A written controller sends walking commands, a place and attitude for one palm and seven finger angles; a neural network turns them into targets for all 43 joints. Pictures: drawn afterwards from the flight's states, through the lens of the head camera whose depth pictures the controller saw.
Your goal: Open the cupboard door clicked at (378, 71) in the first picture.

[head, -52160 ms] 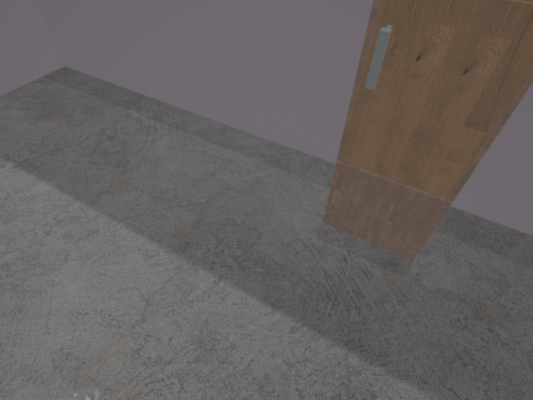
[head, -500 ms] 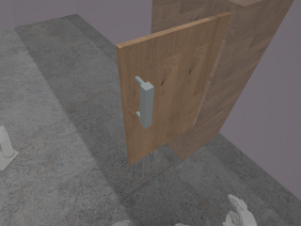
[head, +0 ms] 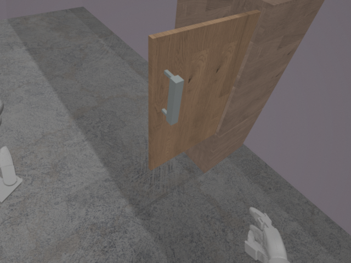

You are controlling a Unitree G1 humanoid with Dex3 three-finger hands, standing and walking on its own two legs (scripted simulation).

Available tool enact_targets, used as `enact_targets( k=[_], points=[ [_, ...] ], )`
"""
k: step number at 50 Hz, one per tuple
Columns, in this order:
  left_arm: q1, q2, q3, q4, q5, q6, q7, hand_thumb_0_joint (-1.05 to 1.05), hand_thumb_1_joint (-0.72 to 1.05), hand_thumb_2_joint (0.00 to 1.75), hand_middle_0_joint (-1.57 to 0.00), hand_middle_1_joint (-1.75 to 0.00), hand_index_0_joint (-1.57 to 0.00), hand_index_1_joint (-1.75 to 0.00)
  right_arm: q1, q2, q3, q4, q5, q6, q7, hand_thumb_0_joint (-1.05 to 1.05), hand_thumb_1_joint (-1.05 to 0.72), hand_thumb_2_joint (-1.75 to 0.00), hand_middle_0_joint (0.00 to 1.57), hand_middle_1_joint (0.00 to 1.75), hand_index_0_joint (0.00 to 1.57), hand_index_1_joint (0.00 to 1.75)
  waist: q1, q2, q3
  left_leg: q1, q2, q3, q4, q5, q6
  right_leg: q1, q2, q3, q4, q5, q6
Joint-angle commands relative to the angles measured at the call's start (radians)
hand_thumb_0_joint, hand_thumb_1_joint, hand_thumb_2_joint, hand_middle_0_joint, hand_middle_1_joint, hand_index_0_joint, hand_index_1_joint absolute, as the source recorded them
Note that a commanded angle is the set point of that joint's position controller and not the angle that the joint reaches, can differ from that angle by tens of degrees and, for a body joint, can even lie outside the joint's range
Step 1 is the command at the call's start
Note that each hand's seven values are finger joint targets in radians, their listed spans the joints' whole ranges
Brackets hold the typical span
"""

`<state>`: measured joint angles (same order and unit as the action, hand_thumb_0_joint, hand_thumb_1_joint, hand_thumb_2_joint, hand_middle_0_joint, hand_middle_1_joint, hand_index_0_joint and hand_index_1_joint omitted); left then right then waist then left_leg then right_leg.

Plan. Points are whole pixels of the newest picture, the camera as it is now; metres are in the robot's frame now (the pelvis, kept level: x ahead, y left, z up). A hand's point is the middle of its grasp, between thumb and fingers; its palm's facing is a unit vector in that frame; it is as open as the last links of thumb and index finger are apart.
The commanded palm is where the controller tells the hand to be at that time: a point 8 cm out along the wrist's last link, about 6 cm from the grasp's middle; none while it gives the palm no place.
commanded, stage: stop stepping back and stand still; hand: left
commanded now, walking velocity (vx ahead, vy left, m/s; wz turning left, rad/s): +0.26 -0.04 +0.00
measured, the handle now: (169, 97) +0.53 +0.06 +0.07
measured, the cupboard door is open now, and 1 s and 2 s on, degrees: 88 88 88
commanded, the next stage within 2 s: let the arm hang, fingers relaxed in 0.56 s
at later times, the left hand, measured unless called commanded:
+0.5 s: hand (13, 212) +0.15 +0.26 +0.15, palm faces +0.42 -0.77 -0.47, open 7.4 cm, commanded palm +0.08 +0.29 +0.17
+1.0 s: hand out of the picture -0.02 +0.18 -0.18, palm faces +0.10 -0.98 -0.18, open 6.8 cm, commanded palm none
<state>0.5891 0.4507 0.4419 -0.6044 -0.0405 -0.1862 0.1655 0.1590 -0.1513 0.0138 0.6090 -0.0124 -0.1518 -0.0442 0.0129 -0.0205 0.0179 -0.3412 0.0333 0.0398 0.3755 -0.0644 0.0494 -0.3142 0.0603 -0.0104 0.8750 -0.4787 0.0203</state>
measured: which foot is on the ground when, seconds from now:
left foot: down 0.00-0.12, up 0.14-0.36, down 0.38-1.00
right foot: up 0.00-0.10, down 0.12-1.00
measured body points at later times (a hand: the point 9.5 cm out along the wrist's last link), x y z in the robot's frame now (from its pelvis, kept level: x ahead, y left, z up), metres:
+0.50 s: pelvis -0.06 -0.01 -0.02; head -0.06 +0.00 +0.43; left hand +0.13 +0.29 +0.18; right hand +0.06 -0.27 -0.10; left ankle -0.03 +0.10 -0.75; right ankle -0.11 -0.10 -0.73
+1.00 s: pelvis -0.08 +0.00 -0.01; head -0.06 +0.02 +0.44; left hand -0.03 +0.23 -0.16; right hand -0.01 -0.24 -0.15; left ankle -0.07 +0.12 -0.75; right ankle -0.08 -0.09 -0.75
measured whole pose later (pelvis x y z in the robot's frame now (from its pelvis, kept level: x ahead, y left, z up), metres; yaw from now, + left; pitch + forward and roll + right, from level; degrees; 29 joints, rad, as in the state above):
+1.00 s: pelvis -0.08 +0.00 -0.01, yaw +3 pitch -2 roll +0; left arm 0.23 0.16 0.04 0.92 0.01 0.03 0.03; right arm 0.21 -0.19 0.01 0.98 -0.03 0.02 -0.02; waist 0.00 -0.03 0.08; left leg -0.23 0.02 0.02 0.52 -0.25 0.00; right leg -0.19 0.00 -0.11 0.50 -0.27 -0.03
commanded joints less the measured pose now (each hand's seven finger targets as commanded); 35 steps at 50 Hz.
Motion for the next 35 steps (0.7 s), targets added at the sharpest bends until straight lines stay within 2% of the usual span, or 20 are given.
enact_targets(
  k=[1, 3, 4, 6, 7, 8, 11, 16, 17, 19, 20, 21, 22, 27, 29, 30, 31, 32, 33, 35],
  points=[
    [-0.059, 0.125, 0.072, -0.12, -0.005, -0.006, 0.039, 0.0, 0.9, 0.9, -0.2, -0.3, -0.2, -0.3, -0.056, -0.167, -0.046, -0.126, -0.01, -0.023, -0.033, 0.0, -0.9, -0.9, 0.2, 0.3, 0.2, 0.3, -0.023, 0.281, -0.094, 0.008, 0.142, -0.157, -0.367, -0.584, -0.062, 0.205, 0.06, -0.108, -0.286, -0.082, -0.033],
    [-0.044, 0.142, 0.066, -0.14, -0.006, -0.004, 0.031, 0.0, 0.9, 0.9, -0.2, -0.3, -0.2, -0.3, -0.057, -0.159, -0.041, -0.132, -0.011, -0.012, -0.034, 0.0, -0.9, -0.9, 0.2, 0.3, 0.2, 0.3, -0.019, 0.247, -0.12, 0.042, 0.052, -0.064, -0.244, -0.478, -0.113, 0.286, 0.053, -0.12, -0.56, 0.007, -0.057],
    [-0.041, 0.174, 0.079, -0.158, -0.004, -0.004, 0.024, 0.0, 0.9, 0.9, -0.2, -0.3, -0.2, -0.3, -0.051, -0.153, -0.039, -0.133, -0.009, 0.0, -0.03, 0.0, -0.9, -0.9, 0.2, 0.3, 0.2, 0.3, -0.026, 0.137, -0.129, 0.077, -0.004, 0.016, -0.059, -0.367, -0.104, 0.233, -0.032, -0.046, -0.66, 0.082, -0.084],
    [-0.074, 0.249, 0.142, -0.212, -0.01, -0.02, 0.021, 0.0, 0.9, 0.9, -0.2, -0.3, -0.2, -0.3, -0.058, -0.157, -0.031, -0.112, -0.021, 0.026, -0.025, 0.0, -0.9, -0.9, 0.2, 0.3, 0.2, 0.3, -0.012, -0.111, -0.127, 0.074, -0.024, -0.023, 0.45, -0.214, -0.076, -0.038, -0.349, 0.283, -0.768, 0.066, -0.209],
    [-0.092, 0.247, 0.167, -0.162, -0.008, -0.028, 0.027, 0.0, 0.9, 0.9, -0.2, -0.3, -0.2, -0.3, -0.067, -0.167, -0.023, -0.11, -0.033, 0.024, -0.016, 0.0, -0.9, -0.9, 0.2, 0.3, 0.2, 0.3, -0.008, -0.057, -0.119, -0.026, -0.007, -0.044, 0.533, -0.226, -0.079, -0.029, -0.396, 0.323, -0.763, 0.098, -0.257],
    [-0.1, 0.144, 0.079, -0.063, -0.028, -0.016, 0.013, 0.0, 0.9, 0.9, -0.2, -0.3, -0.2, -0.3, -0.002, -0.161, -0.048, -0.09, 0.009, 0.022, -0.021, 0.0, -0.9, -0.9, 0.2, 0.3, 0.2, 0.3, -0.037, -0.186, -0.092, -0.169, -0.034, -0.067, 0.613, -0.254, -0.082, 0.064, -0.343, 0.299, -0.716, -0.019, -0.223],
    [-0.164, 0.16, 0.093, 0.004, -0.001, -0.041, 0.008, 0.0, 0.9, 0.9, -0.2, -0.3, -0.2, -0.3, -0.045, -0.175, -0.045, -0.087, 0.013, 0.01, -0.041, 0.0, -0.9, -0.9, 0.2, 0.3, 0.2, 0.3, -0.033, -0.054, 0.069, -0.227, 0.021, -0.036, 0.537, -0.232, -0.059, 0.062, -0.317, 0.238, -0.672, 0.214, -0.19],
    [-0.212, 0.153, 0.078, -0.021, 0.019, -0.073, 0.027, 0.0, 0.9, 0.9, -0.2, -0.3, -0.2, -0.3, -0.025, -0.165, -0.043, -0.09, 0.008, -0.031, -0.06, 0.0, -0.9, -0.9, 0.2, 0.3, 0.2, 0.3, -0.013, -0.037, 0.0, 0.047, -0.023, 0.086, 0.128, -0.205, -0.013, 0.122, -0.261, 0.173, -0.516, 0.348, -0.145],
    [-0.186, 0.152, 0.078, -0.03, 0.013, -0.074, 0.026, 0.0, 0.9, 0.9, -0.2, -0.3, -0.2, -0.3, -0.021, -0.177, -0.052, -0.093, 0.011, -0.038, -0.064, 0.0, -0.9, -0.9, 0.2, 0.3, 0.2, 0.3, -0.019, 0.013, -0.014, 0.13, -0.011, 0.051, 0.062, -0.162, -0.004, 0.1, -0.228, 0.134, -0.43, 0.417, -0.111],
    [-0.148, 0.163, 0.106, -0.112, 0.008, -0.093, 0.029, 0.0, 0.9, 0.9, -0.2, -0.3, -0.2, -0.3, 0.004, -0.21, -0.067, -0.118, 0.016, -0.038, -0.054, 0.0, -0.9, -0.9, 0.2, 0.3, 0.2, 0.3, -0.024, 0.176, -0.141, 0.34, 0.134, -0.16, 0.085, 0.195, 0.083, -0.003, -0.096, 0.027, -0.179, 0.52, 0.0],
    [-0.11, 0.177, 0.128, -0.096, 0.01, -0.099, 0.029, 0.0, 0.9, 0.9, -0.2, -0.3, -0.2, -0.3, 0.026, -0.184, -0.059, -0.102, 0.008, -0.042, -0.047, 0.0, -0.9, -0.9, 0.2, 0.3, 0.2, 0.3, -0.031, 0.232, -0.166, 0.39, 0.195, -0.277, 0.069, 0.364, 0.132, -0.093, -0.049, -0.02, -0.092, 0.253, 0.007],
    [-0.111, 0.176, 0.123, -0.123, 0.008, -0.1, 0.022, 0.0, 0.9, 0.9, -0.2, -0.3, -0.2, -0.3, 0.016, -0.18, -0.059, -0.096, -0.004, -0.047, -0.038, 0.0, -0.9, -0.9, 0.2, 0.3, 0.2, 0.3, -0.032, 0.246, -0.144, 0.329, 0.25, -0.35, 0.004, 0.344, 0.143, -0.102, -0.04, -0.018, -0.049, -0.007, -0.006],
    [-0.109, 0.193, 0.137, -0.126, 0.011, -0.099, 0.016, 0.0, 0.9, 0.9, -0.2, -0.3, -0.2, -0.3, 0.001, -0.181, -0.062, -0.088, -0.006, -0.061, -0.032, 0.0, -0.9, -0.9, 0.2, 0.3, 0.2, 0.3, -0.019, 0.218, -0.102, 0.229, 0.263, -0.344, -0.04, 0.206, 0.139, -0.057, -0.054, -0.002, -0.048, -0.067, -0.01],
    [0.015, 0.173, 0.161, -0.046, 0.008, -0.085, 0.018, 0.0, 0.9, 0.9, -0.2, -0.3, -0.2, -0.3, -0.02, -0.187, -0.048, -0.1, 0.01, -0.054, -0.03, 0.0, -0.9, -0.9, 0.2, 0.3, 0.2, 0.3, -0.014, 0.193, -0.057, -0.058, 0.15, -0.086, -0.025, -0.176, 0.034, 0.224, -0.06, -0.056, -0.367, 0.176, -0.012],
    [-0.021, 0.163, 0.15, 0.01, 0.008, -0.09, 0.013, 0.0, 0.9, 0.9, -0.2, -0.3, -0.2, -0.3, -0.03, -0.175, -0.046, -0.113, 0.009, -0.044, -0.031, 0.0, -0.9, -0.9, 0.2, 0.3, 0.2, 0.3, -0.028, 0.039, 0.005, -0.121, 0.049, -0.035, 0.084, -0.36, -0.021, 0.169, -0.138, 0.138, -0.53, 0.161, -0.06],
    [0.003, 0.145, 0.136, 0.042, 0.001, -0.085, 0.009, 0.0, 0.9, 0.9, -0.2, -0.3, -0.2, -0.3, -0.009, -0.167, -0.059, -0.105, 0.013, -0.034, -0.026, 0.0, -0.9, -0.9, 0.2, 0.3, 0.2, 0.3, -0.029, -0.107, -0.005, -0.079, -0.008, -0.015, 0.264, -0.335, -0.044, 0.076, -0.236, 0.333, -0.647, 0.049, -0.105],
    [-0.019, 0.134, 0.117, 0.039, -0.002, -0.081, 0.006, 0.0, 0.9, 0.9, -0.2, -0.3, -0.2, -0.3, -0.005, -0.162, -0.062, -0.099, 0.015, -0.026, -0.021, 0.0, -0.9, -0.9, 0.2, 0.3, 0.2, 0.3, -0.028, -0.189, 0.003, -0.084, -0.03, -0.023, 0.423, -0.33, -0.053, 0.038, -0.324, 0.434, -0.706, 0.074, -0.144],
    [-0.061, 0.139, 0.118, 0.023, 0.002, -0.088, 0.009, 0.0, 0.9, 0.9, -0.2, -0.3, -0.2, -0.3, -0.013, -0.169, -0.063, -0.098, 0.015, -0.024, -0.017, 0.0, -0.9, -0.9, 0.2, 0.3, 0.2, 0.3, -0.028, -0.157, -0.013, -0.122, -0.03, -0.049, 0.517, -0.344, -0.056, 0.077, -0.35, 0.439, -0.682, 0.228, -0.17],
    [-0.208, 0.011, -0.258, 0.708, 0.114, 0.091, -0.12, 0.0, 0.9, 0.9, -0.2, -0.3, -0.2, -0.3, -0.067, -0.32, -0.107, 0.108, -0.002, -0.014, 0.067, 0.0, -0.9, -0.9, 0.2, 0.3, 0.2, 0.3, -0.054, -0.038, 0.031, -0.243, 0.056, -0.089, 0.629, -0.427, -0.034, 0.056, -0.442, 0.247, -0.465, 0.737, -0.225],
    [-0.216, -0.097, -0.287, 0.763, 0.087, 0.161, -0.15, 0.0, 0.9, 0.9, -0.2, -0.3, -0.2, -0.3, 0.062, -0.155, -0.07, 0.086, 0.01, 0.092, 0.058, 0.0, -0.9, -0.9, 0.2, 0.3, 0.2, 0.3, -0.048, -0.094, -0.077, -0.103, -0.014, -0.032, 0.45, -0.428, -0.051, 0.102, -0.306, 0.116, -0.39, 0.728, -0.208]
  ],
)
